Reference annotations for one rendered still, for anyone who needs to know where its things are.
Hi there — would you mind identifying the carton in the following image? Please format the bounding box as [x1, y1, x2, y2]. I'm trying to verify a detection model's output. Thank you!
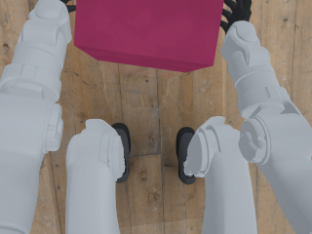
[73, 0, 224, 73]

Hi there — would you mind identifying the robot right hand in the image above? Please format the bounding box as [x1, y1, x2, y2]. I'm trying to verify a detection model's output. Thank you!
[220, 0, 252, 35]

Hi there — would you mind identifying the right robot thigh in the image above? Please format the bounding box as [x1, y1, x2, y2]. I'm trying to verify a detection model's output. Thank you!
[192, 124, 257, 234]

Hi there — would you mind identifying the left robot upper arm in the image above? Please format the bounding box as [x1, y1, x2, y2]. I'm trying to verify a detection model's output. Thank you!
[0, 93, 63, 234]

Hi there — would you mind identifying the robot left shin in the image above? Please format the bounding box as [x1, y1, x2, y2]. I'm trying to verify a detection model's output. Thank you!
[65, 119, 126, 178]

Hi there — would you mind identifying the right robot upper arm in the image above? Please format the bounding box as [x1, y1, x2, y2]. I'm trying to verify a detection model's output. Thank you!
[238, 113, 312, 234]

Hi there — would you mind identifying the right robot forearm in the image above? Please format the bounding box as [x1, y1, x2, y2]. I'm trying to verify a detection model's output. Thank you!
[220, 20, 312, 131]

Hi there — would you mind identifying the left robot forearm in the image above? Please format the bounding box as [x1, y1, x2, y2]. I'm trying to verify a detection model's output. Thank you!
[0, 0, 72, 102]

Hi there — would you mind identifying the robot left hand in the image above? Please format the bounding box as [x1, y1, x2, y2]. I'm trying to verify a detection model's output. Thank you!
[59, 0, 76, 13]

